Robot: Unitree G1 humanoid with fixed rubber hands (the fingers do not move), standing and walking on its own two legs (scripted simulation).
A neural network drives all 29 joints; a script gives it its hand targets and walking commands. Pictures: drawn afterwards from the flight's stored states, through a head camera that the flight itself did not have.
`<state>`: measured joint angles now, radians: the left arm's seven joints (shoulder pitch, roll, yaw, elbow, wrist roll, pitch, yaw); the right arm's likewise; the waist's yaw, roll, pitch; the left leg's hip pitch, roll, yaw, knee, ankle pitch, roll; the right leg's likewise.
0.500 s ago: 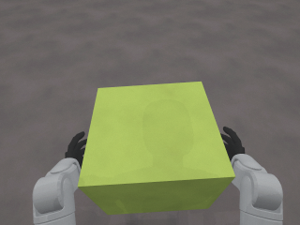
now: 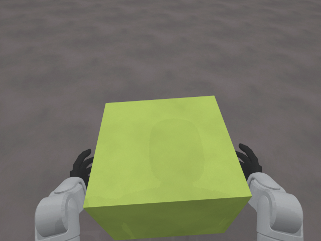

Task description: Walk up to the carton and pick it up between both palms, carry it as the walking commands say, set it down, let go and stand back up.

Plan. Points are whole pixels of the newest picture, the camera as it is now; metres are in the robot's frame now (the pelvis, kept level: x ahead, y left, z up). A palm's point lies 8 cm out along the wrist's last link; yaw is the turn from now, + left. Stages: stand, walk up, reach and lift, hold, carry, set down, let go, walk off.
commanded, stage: carry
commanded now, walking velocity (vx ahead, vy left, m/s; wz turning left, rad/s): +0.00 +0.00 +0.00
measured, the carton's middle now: (164, 167) +0.31 +0.00 +0.01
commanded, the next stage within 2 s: none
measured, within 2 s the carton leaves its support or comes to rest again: neither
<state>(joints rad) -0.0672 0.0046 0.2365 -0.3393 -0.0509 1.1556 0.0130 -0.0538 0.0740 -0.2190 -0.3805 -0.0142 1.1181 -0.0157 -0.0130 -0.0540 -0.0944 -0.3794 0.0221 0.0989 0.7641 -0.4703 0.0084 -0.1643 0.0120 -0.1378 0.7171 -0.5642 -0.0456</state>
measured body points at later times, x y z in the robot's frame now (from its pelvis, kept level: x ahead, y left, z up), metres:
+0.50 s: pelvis +0.21 -0.06 +0.00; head +0.23 -0.06 +0.45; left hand +0.48 +0.14 +0.06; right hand +0.49 -0.24 +0.06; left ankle +0.13 +0.08 -0.69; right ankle +0.07 -0.09 -0.71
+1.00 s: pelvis +0.50 -0.13 +0.00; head +0.55 -0.13 +0.44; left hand +0.75 +0.09 +0.03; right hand +0.78 -0.29 +0.04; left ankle +0.38 +0.01 -0.64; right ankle +0.37 -0.14 -0.71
